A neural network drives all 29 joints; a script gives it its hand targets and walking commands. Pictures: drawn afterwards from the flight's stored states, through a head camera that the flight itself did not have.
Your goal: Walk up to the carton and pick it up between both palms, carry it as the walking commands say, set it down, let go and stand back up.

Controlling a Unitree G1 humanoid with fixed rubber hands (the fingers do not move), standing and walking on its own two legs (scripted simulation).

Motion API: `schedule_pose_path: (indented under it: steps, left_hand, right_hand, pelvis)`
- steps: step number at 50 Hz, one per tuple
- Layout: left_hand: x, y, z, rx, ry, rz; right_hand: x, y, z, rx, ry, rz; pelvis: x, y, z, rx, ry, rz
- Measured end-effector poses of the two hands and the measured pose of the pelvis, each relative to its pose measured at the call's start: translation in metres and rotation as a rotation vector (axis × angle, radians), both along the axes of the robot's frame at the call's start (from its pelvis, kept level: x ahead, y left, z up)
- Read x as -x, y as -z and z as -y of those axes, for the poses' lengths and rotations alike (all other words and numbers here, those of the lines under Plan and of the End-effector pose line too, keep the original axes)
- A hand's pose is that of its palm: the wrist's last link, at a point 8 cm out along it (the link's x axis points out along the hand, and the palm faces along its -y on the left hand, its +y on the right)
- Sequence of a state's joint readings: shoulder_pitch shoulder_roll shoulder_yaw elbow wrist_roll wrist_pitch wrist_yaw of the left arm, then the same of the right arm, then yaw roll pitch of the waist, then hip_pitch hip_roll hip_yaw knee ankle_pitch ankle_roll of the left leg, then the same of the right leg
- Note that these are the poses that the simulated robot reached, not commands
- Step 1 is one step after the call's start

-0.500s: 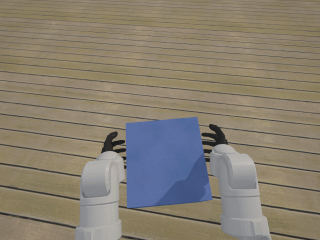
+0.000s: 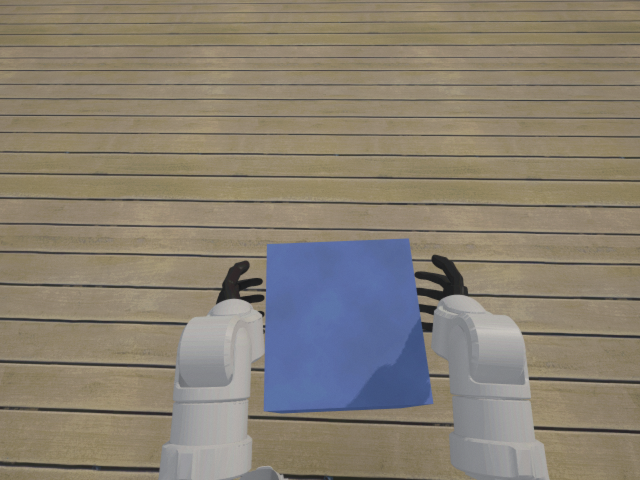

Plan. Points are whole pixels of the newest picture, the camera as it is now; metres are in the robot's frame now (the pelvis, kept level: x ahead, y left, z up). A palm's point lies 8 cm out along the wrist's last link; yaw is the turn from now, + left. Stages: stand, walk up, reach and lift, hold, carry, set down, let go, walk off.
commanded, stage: carry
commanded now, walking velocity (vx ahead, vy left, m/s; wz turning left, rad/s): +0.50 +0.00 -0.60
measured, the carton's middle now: (339, 333) +0.33 +0.01 -0.05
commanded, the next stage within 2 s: none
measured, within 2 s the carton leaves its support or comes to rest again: neither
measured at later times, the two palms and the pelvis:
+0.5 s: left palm (368, 104) +0.65 -0.03 +0.09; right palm (539, 145) +0.55 -0.27 +0.09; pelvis +0.32 -0.03 +0.00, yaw -23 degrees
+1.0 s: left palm (475, 14) +0.94 -0.26 +0.10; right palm (611, 60) +0.78 -0.46 +0.09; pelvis +0.62 -0.18 -0.01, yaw -39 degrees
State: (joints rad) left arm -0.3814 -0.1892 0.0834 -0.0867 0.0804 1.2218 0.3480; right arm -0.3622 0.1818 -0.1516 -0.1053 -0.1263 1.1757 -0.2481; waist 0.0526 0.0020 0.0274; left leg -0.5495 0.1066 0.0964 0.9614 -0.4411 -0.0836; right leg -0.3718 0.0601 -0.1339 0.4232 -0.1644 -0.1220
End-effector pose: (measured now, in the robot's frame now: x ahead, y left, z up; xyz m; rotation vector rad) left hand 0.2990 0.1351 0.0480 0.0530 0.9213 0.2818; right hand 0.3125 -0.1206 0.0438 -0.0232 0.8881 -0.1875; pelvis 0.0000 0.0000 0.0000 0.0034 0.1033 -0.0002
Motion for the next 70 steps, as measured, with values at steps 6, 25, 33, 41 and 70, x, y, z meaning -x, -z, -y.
schedule_pose_path:
  steps: [6,25,33,41,70]
  left_hand:
    - [-0.093,-0.027,0.027,0.018,0.124,0.094]
    - [-0.352,-0.041,0.168,0.069,0.455,0.140]
    - [-0.438,-0.005,0.241,0.026,0.466,0.089]
    - [-0.515,-0.016,0.299,0.013,0.517,0.062]
    - [-0.782,-0.029,0.659,0.096,0.925,0.167]
  right_hand:
    - [-0.062,-0.028,0.029,0.011,0.095,0.089]
    - [-0.235,-0.050,0.147,0.078,0.443,0.105]
    - [-0.322,-0.007,0.220,0.027,0.448,0.053]
    - [-0.384,-0.012,0.273,0.010,0.484,0.026]
    - [-0.567,-0.025,0.561,0.070,0.928,0.106]
  pelvis:
    - [-0.078,-0.009,-0.007,-0.024,0.092,-0.011]
    - [-0.323,-0.002,0.032,0.045,0.400,0.026]
    - [-0.410,0.019,0.101,0.049,0.429,0.025]
    - [-0.489,-0.008,0.138,-0.012,0.518,0.006]
    - [-0.790,0.026,0.369,0.087,0.900,0.048]
